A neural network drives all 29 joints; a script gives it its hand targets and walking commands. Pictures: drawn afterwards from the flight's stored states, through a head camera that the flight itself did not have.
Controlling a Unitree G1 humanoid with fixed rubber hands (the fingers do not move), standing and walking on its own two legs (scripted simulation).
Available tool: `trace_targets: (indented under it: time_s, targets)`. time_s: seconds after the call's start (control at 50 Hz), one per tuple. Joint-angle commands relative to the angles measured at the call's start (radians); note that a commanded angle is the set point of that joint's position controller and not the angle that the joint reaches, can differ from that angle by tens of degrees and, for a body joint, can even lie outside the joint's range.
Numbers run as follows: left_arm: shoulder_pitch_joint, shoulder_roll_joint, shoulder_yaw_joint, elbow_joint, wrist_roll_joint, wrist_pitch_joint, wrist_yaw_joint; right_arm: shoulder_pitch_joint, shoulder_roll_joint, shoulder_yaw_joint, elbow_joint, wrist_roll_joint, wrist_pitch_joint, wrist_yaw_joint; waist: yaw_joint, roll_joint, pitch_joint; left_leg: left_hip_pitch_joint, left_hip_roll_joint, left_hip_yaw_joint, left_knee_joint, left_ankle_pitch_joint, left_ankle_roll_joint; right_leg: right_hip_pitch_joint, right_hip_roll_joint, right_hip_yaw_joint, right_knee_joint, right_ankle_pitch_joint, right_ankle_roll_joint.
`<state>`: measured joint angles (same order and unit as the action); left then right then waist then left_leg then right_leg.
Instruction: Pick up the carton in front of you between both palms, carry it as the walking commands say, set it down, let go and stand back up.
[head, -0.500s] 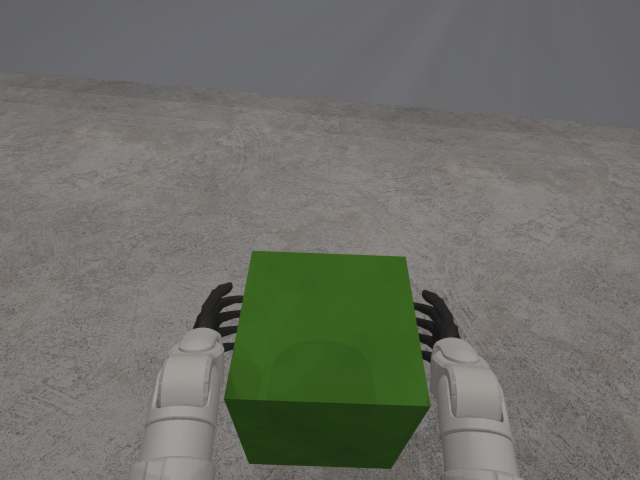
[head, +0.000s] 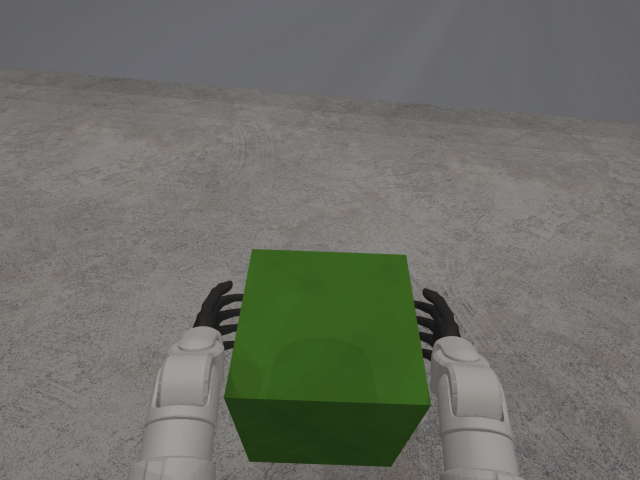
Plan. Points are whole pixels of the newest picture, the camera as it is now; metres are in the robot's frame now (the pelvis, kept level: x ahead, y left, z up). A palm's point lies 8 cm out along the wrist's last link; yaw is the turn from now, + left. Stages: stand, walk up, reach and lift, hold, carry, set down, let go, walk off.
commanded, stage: hold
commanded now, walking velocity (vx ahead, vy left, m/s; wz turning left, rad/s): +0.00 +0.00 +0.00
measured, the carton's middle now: (324, 362) +0.31 +0.00 -0.03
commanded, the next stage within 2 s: set down in 0.92 s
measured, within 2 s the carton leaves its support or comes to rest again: neither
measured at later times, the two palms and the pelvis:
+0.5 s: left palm (193, 368) +0.25 +0.16 +0.05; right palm (444, 364) +0.27 -0.14 +0.05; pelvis -0.03 -0.01 +0.01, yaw +5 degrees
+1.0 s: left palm (199, 354) +0.26 +0.15 +0.06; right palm (443, 342) +0.29 -0.15 +0.05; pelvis -0.01 -0.03 +0.01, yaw +7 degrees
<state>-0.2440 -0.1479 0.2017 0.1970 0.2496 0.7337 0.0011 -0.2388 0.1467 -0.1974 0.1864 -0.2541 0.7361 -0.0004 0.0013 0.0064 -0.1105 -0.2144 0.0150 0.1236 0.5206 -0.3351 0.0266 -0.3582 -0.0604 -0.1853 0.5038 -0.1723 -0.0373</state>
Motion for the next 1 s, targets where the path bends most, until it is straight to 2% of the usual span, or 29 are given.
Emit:
trace_targets:
  time_s: [0.0,0.02,0.04,0.06,0.08,0.1,0.14,0.2,0.26,0.36,0.5,0.7,0.98]
  targets:
    - [-0.353,-0.888,-0.503,-0.030,-0.228,-0.028,-0.208,-0.335,0.881,0.520,-0.075,0.232,-0.018,0.198,-0.005,0.073,-0.064,-0.076,-0.059,-0.241,-0.181,0.387,0.010,0.505,0.130,0.274,-0.057,0.331,-0.010]
    - [-0.379,-0.868,-0.504,-0.063,-0.217,-0.048,-0.201,-0.366,0.854,0.527,-0.105,0.229,-0.030,0.190,0.003,0.057,-0.110,-0.084,-0.045,-0.268,-0.173,0.438,0.004,0.567,0.114,0.287,-0.059,0.403,-0.010]
    - [-0.350,-0.845,-0.488,-0.056,-0.196,-0.050,-0.193,-0.362,0.834,0.518,-0.117,0.225,-0.031,0.188,0.002,0.068,-0.102,-0.041,-0.052,-0.267,-0.191,0.422,0.006,0.564,0.117,0.290,-0.064,0.403,-0.001]
    - [-0.340,-0.836,-0.473,-0.049,-0.184,-0.055,-0.185,-0.379,0.834,0.534,-0.123,0.230,-0.031,0.187,0.012,0.029,-0.102,0.006,-0.060,-0.265,-0.187,0.433,0.009,0.535,0.120,0.286,-0.069,0.407,0.013]
    - [-0.343,-0.832,-0.466,-0.052,-0.187,-0.059,-0.178,-0.370,0.830,0.539,-0.114,0.229,-0.033,0.181,0.016,0.017,-0.113,0.002,-0.063,-0.271,-0.190,0.418,0.007,0.566,0.122,0.285,-0.073,0.403,0.014]
    - [-0.311,-0.816,-0.451,-0.033,-0.175,-0.062,-0.172,-0.372,0.808,0.532,-0.126,0.229,-0.033,0.184,0.015,0.005,-0.092,0.070,-0.064,-0.259,-0.198,0.402,0.014,0.506,0.126,0.284,-0.079,0.375,0.026]
    - [-0.354,-0.818,-0.462,-0.043,-0.186,-0.068,-0.171,-0.368,0.808,0.527,-0.118,0.218,-0.039,0.174,0.004,0.010,-0.083,0.010,-0.059,-0.263,-0.212,0.334,0.006,0.555,0.132,0.269,-0.090,0.294,0.018]
    - [-0.385,-0.808,-0.472,-0.048,-0.197,-0.075,-0.174,-0.356,0.793,0.503,-0.107,0.198,-0.043,0.162,-0.016,0.006,-0.052,-0.019,-0.051,-0.263,-0.221,0.264,0.006,0.565,0.128,0.267,-0.099,0.231,0.008]
    - [-0.403,-0.794,-0.463,-0.035,-0.195,-0.079,-0.178,-0.362,0.785,0.484,-0.090,0.187,-0.044,0.157,-0.024,0.012,-0.021,-0.062,-0.045,-0.264,-0.231,0.190,0.012,0.579,0.122,0.266,-0.102,0.174,0.005]
    - [-0.423,-0.796,-0.441,-0.003,-0.182,-0.083,-0.182,-0.395,0.795,0.482,-0.066,0.188,-0.041,0.166,-0.014,0.021,0.011,-0.121,-0.039,-0.264,-0.244,0.089,0.028,0.604,0.113,0.265,-0.102,0.092,0.007]
    - [-0.467,-0.846,-0.415,0.054,-0.167,-0.086,-0.204,-0.471,0.851,0.501,-0.031,0.205,-0.034,0.204,0.000,0.017,0.014,-0.136,-0.044,-0.252,-0.239,-0.012,0.047,0.595,0.106,0.274,-0.109,-0.031,0.021]
    - [-0.524,-0.890,-0.384,0.111,-0.162,-0.082,-0.235,-0.499,0.898,0.462,0.050,0.192,-0.021,0.225,-0.012,-0.007,0.018,-0.145,-0.052,-0.249,-0.216,-0.010,0.047,0.591,0.084,0.290,-0.132,-0.065,0.027]
    - [-0.519,-0.875,-0.363,0.102,-0.144,-0.088,-0.228,-0.512,0.888,0.452,0.038,0.198,-0.034,0.218,-0.008,-0.012,-0.021,-0.107,-0.066,-0.253,-0.209,0.072,0.039,0.613,0.069,0.302,-0.141,0.072,0.035]
